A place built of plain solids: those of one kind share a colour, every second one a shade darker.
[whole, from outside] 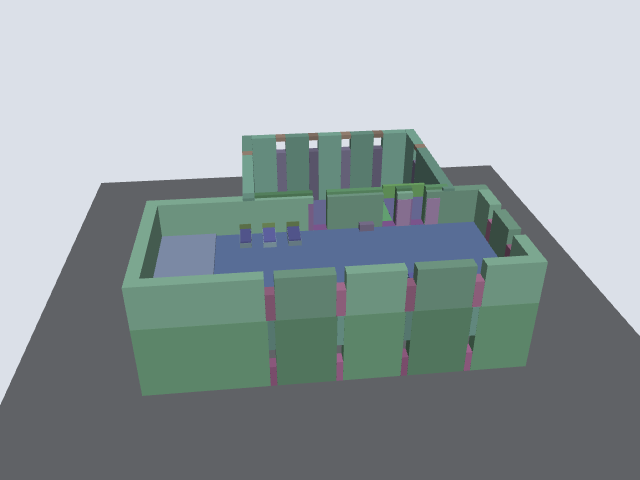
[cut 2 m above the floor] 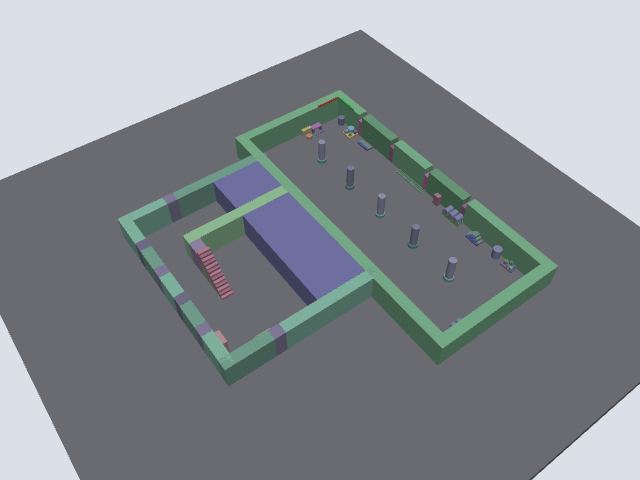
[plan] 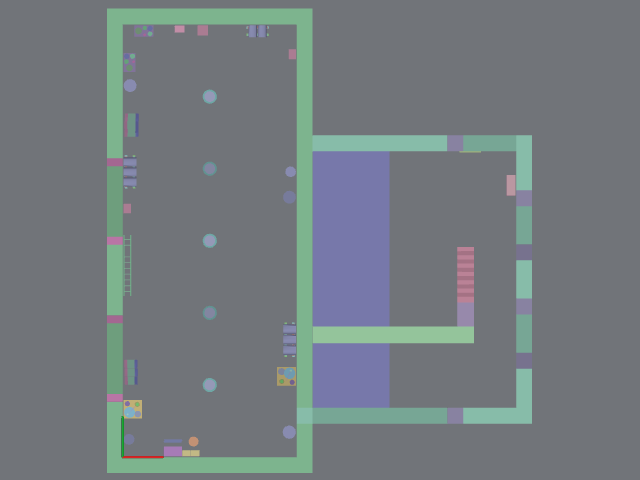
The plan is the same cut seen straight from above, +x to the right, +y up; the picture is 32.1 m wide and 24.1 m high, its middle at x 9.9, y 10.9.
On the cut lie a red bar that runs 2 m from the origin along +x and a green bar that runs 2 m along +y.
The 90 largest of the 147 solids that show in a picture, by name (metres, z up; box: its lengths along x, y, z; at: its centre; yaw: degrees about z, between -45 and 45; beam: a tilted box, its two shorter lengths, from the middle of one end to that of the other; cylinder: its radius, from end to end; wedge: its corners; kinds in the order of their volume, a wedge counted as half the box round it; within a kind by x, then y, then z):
{
 "wall_undercroft_1": {"box": [0.8, 3.57, 5.12], "at": [-0.4, 0.99, 2.26]},
 "wall_undercroft_2": {"box": [0.8, 3.54, 5.12], "at": [-0.4, 4.94, 2.26]},
 "wall_undercroft_3": {"box": [0.8, 3.54, 5.12], "at": [-0.4, 8.89, 2.26]},
 "wall_undercroft_4": {"box": [0.8, 3.54, 5.12], "at": [-0.4, 12.83, 2.26]},
 "wall_undercroft_5": {"box": [0.8, 7.52, 5.12], "at": [-0.4, 18.76, 2.26]},
 "wall_undercroft_6": {"box": [10.33, 0.8, 5.12], "at": [4.37, -0.4, 2.26]},
 "wall_undercroft_7": {"box": [10.33, 0.8, 5.12], "at": [4.37, 22.12, 2.26]},
 "wall_undercroft_8": {"box": [0.8, 23.32, 5.12], "at": [9.13, 10.86, 2.26]},
 "floor_gallery_1": {"box": [3.87, 3.23, 5.43], "at": [11.46, 4.09, 2.42]},
 "floor_gallery_2": {"box": [3.87, 8.8, 5.43], "at": [11.46, 10.96, 2.42]},
 "wall_vestibule_1": {"box": [0.8, 0.8, 8.13], "at": [9.13, 2.08, 3.77]},
 "wall_vestibule_2": {"box": [0.8, 0.8, 8.13], "at": [9.13, 15.76, 3.77]},
 "wall_vestibule_3": {"box": [7.57, 0.8, 8.13], "at": [12.51, 2.08, 3.77]},
 "wall_vestibule_4": {"box": [7.57, 0.8, 8.13], "at": [12.51, 15.76, 3.77]},
 "wall_vestibule_5": {"box": [3.46, 0.8, 8.13], "at": [18.82, 2.08, 3.77]},
 "wall_vestibule_6": {"box": [3.46, 0.8, 8.13], "at": [18.82, 15.76, 3.77]},
 "wall_vestibule_7": {"box": [0.8, 2.76, 8.13], "at": [20.15, 3.06, 3.77]},
 "wall_vestibule_8": {"box": [0.8, 1.92, 8.13], "at": [20.15, 6.2, 3.77]},
 "wall_vestibule_9": {"box": [0.8, 1.92, 8.13], "at": [20.15, 8.92, 3.77]},
 "wall_vestibule_10": {"box": [0.8, 1.92, 8.13], "at": [20.15, 11.64, 3.77]},
 "wall_vestibule_11": {"box": [0.8, 2.76, 8.13], "at": [20.15, 14.78, 3.77]},
 "wall_dorter_1": {"box": [0.8, 3.5, 2.8], "at": [-0.4, 0.95, 6.23]},
 "wall_dorter_2": {"box": [0.8, 3.39, 2.8], "at": [-0.4, 4.94, 6.23]},
 "wall_dorter_3": {"box": [0.8, 3.39, 2.8], "at": [-0.4, 8.89, 6.23]},
 "wall_dorter_4": {"box": [0.8, 3.39, 2.8], "at": [-0.4, 12.83, 6.23]},
 "wall_dorter_5": {"box": [0.8, 7.44, 2.8], "at": [-0.4, 18.8, 6.23]},
 "wall_dorter_6": {"box": [3.13, 0.8, 2.8], "at": [0.77, -0.4, 6.23]},
 "wall_dorter_7": {"box": [2.67, 0.8, 2.8], "at": [4.37, -0.4, 6.23]},
 "wall_dorter_8": {"box": [10.33, 0.8, 2.8], "at": [4.37, 22.12, 6.23]},
 "wall_dorter_9": {"box": [3.13, 0.8, 2.8], "at": [7.96, -0.4, 6.23]},
 "wall_dorter_10": {"box": [0.8, 4.42, 2.8], "at": [9.13, 1.41, 6.23]},
 "wall_dorter_11": {"box": [0.8, 1.09, 2.8], "at": [9.13, 5.11, 6.23]},
 "wall_dorter_12": {"box": [0.8, 3.87, 2.8], "at": [9.13, 8.55, 6.23]},
 "wall_dorter_13": {"box": [0.8, 11.09, 2.8], "at": [9.13, 16.98, 6.23]},
 "floor_dorter_1": {"box": [8.73, 21.72, 0.4], "at": [4.37, 10.86, 4.93]},
 "wall_vestibule_under_light_1": {"box": [0.8, 0.8, 6.78], "at": [16.7, 2.08, 3.09]},
 "wall_vestibule_under_light_2": {"box": [0.8, 0.8, 6.78], "at": [16.7, 15.76, 3.09]},
 "wall_vestibule_under_light_3": {"box": [0.8, 0.8, 6.78], "at": [20.15, 4.84, 3.09]},
 "wall_vestibule_under_light_4": {"box": [0.8, 0.8, 6.78], "at": [20.15, 7.56, 3.09]},
 "wall_vestibule_under_light_5": {"box": [0.8, 0.8, 6.78], "at": [20.15, 10.28, 3.09]},
 "wall_vestibule_under_light_6": {"box": [0.8, 0.8, 6.78], "at": [20.15, 13.0, 3.09]},
 "mass_under_upper_1": {"box": [8.11, 0.85, 2.3], "at": [13.58, 6.13, 0.85]},
 "wall_wallhead_1": {"box": [0.45, 1.59, 3.0], "at": [9.3, 2.82, 6.33]},
 "wall_wallhead_2": {"box": [0.45, 1.09, 3.0], "at": [9.3, 5.11, 6.33]},
 "wall_wallhead_3": {"box": [0.45, 3.87, 3.0], "at": [9.3, 8.55, 6.33]},
 "wall_wallhead_4": {"box": [0.45, 4.38, 3.0], "at": [9.3, 13.62, 6.33]},
 "floor_dais_1": {"box": [8.73, 3.62, 0.17], "at": [4.37, 19.91, 5.21]},
 "wall_dorter_under_light_1": {"box": [0.8, 0.55, 1.75], "at": [-0.4, 2.97, 5.71]},
 "wall_dorter_under_light_2": {"box": [0.8, 0.55, 1.75], "at": [-0.4, 6.92, 5.71]},
 "wall_dorter_under_light_3": {"box": [0.8, 0.55, 1.75], "at": [-0.4, 10.86, 5.71]},
 "wall_dorter_under_light_4": {"box": [0.8, 0.55, 1.75], "at": [-0.4, 14.8, 5.71]},
 "wall_dorter_under_light_5": {"box": [0.7, 0.8, 1.75], "at": [2.68, -0.4, 5.71]},
 "wall_dorter_under_light_6": {"box": [0.7, 0.8, 1.75], "at": [6.05, -0.4, 5.71]},
 "pier_undercroft_1": {"cylinder": 0.27, "from": [4.37, 3.62, 0.3], "to": [4.37, 3.62, 2.83]},
 "pier_undercroft_2": {"cylinder": 0.27, "from": [4.37, 7.24, 0.25], "to": [4.37, 7.24, 2.83]},
 "pier_undercroft_3": {"cylinder": 0.27, "from": [4.37, 10.86, 0.25], "to": [4.37, 10.86, 2.83]},
 "pier_undercroft_4": {"cylinder": 0.27, "from": [4.37, 14.48, 0.27], "to": [4.37, 14.48, 2.83]},
 "pier_undercroft_5": {"cylinder": 0.27, "from": [4.37, 18.1, 0.26], "to": [4.37, 18.1, 2.83]},
 "mass_under_head_1": {"box": [0.85, 1.48, 2.3], "at": [17.22, 7.3, 0.85]},
 "fill_under_steps_1": {"wedge": [[16.79, 8.03, -0.3], [16.79, 8.03, 2.09], [16.79, 10.77, -0.3], [16.79, 10.77, -0.24], [17.64, 8.03, -0.3], [17.64, 8.03, 2.09], [17.64, 10.77, -0.3], [17.64, 10.77, -0.24]]},
 "wall_undercroft_over_light_1": {"box": [0.8, 0.4, 2.09], "at": [-0.4, 2.97, 3.78]},
 "wall_undercroft_over_light_2": {"box": [0.8, 0.4, 2.09], "at": [-0.4, 6.92, 3.78]},
 "wall_undercroft_over_light_3": {"box": [0.8, 0.4, 2.09], "at": [-0.4, 10.86, 3.78]},
 "wall_undercroft_over_light_4": {"box": [0.8, 0.4, 2.09], "at": [-0.4, 14.8, 3.78]},
 "wall_undercroft_under_light_1": {"box": [0.8, 0.4, 1.75], "at": [-0.4, 2.97, 0.57]},
 "wall_undercroft_under_light_2": {"box": [0.8, 0.4, 1.75], "at": [-0.4, 6.92, 0.57]},
 "wall_undercroft_under_light_3": {"box": [0.8, 0.4, 1.75], "at": [-0.4, 10.86, 0.57]},
 "wall_undercroft_under_light_4": {"box": [0.8, 0.4, 1.75], "at": [-0.4, 14.8, 0.57]},
 "bed_frame_dorter_1": {"box": [1.95, 0.87, 0.37], "at": [7.72, 14.52, 5.32]},
 "bed_frame_dorter_2": {"box": [1.92, 0.87, 0.36], "at": [7.74, 12.86, 5.31]},
 "bed_frame_dorter_3": {"box": [1.86, 0.78, 0.36], "at": [7.77, 16.1, 5.31]},
 "wall_vestibule_over_light_1": {"box": [0.8, 0.8, 0.35], "at": [16.7, 2.08, 7.66]},
 "wall_vestibule_over_light_2": {"box": [0.8, 0.8, 0.35], "at": [16.7, 15.76, 7.66]},
 "wall_vestibule_over_light_3": {"box": [0.8, 0.8, 0.35], "at": [20.15, 4.84, 7.66]},
 "wall_vestibule_over_light_4": {"box": [0.8, 0.8, 0.35], "at": [20.15, 7.56, 7.66]},
 "wall_vestibule_over_light_5": {"box": [0.8, 0.8, 0.35], "at": [20.15, 10.28, 7.66]},
 "wall_vestibule_over_light_6": {"box": [0.8, 0.8, 0.35], "at": [20.15, 13.0, 7.66]},
 "threshold_wall_head_1": {"box": [0.8, 1.65, 0.3], "at": [9.13, 4.09, 4.98]},
 "threshold_wall_head_2": {"box": [0.8, 1.65, 0.3], "at": [9.13, 6.13, 4.98]},
 "threshold_wall_head_3": {"box": [0.8, 1.65, 0.3], "at": [9.13, 10.96, 4.98]},
 "jamb_wall_head_1": {"box": [0.8, 0.35, 2.05], "at": [9.13, 5.48, 6.16]},
 "jamb_wall_head_2": {"box": [0.8, 0.35, 2.05], "at": [9.13, 11.61, 6.16]},
 "parapet_gallery_1": {"box": [0.3, 3.24, 1.03], "at": [13.25, 4.09, 5.64]},
 "floor_head_the_stone_1": {"box": [3.6, 0.85, 0.3], "at": [11.33, 6.13, 4.98]},
 "cask_undercroft_1": {"cylinder": 0.32, "from": [0.36, 18.65, 0.0], "to": [0.36, 18.65, 0.81]},
 "cask_undercroft_2": {"cylinder": 0.33, "from": [8.36, 1.25, 0.0], "to": [8.36, 1.25, 0.94]},
 "cask_undercroft_3": {"cylinder": 0.32, "from": [8.37, 13.05, 0.0], "to": [8.37, 13.05, 0.89]},
 "aumbry_carcase_vestibule_1": {"box": [0.44, 1.03, 1.15], "at": [19.49, 13.65, 0.67]},
 "chest_dorter_1": {"box": [0.49, 1.0, 0.5], "at": [8.45, 7.79, 5.38]},
 "bed_pallet_dorter_1": {"box": [1.83, 0.81, 0.11], "at": [7.69, 14.52, 5.56]}
}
